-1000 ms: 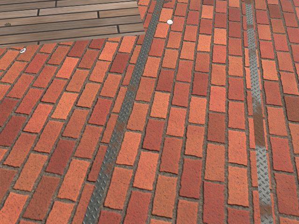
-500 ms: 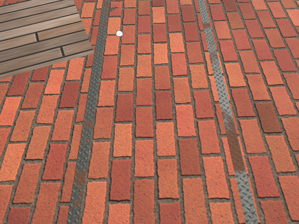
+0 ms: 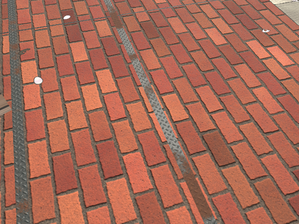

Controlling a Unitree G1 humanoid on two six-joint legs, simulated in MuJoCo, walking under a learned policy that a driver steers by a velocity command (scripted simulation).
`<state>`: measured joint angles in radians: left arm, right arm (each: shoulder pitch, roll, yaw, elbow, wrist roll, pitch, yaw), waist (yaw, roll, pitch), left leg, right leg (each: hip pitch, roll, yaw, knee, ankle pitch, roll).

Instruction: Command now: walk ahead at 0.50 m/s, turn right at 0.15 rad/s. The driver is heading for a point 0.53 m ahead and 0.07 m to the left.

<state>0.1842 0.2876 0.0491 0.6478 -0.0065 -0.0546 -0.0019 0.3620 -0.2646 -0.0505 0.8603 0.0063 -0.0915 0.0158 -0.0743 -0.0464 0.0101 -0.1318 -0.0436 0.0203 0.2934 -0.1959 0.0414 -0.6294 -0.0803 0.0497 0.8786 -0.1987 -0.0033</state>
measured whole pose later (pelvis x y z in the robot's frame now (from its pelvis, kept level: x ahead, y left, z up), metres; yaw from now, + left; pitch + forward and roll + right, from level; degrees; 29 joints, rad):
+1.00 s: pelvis +0.43 -0.01 -0.01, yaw +13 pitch +2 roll +0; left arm 0.18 0.28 0.05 0.81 0.00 0.02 0.05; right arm 0.11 -0.24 -0.03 0.77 -0.03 -0.01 0.01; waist -0.01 -0.02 0.04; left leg -0.38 -0.07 0.02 0.46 -0.11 0.07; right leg -0.45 -0.08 0.05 0.80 -0.37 0.06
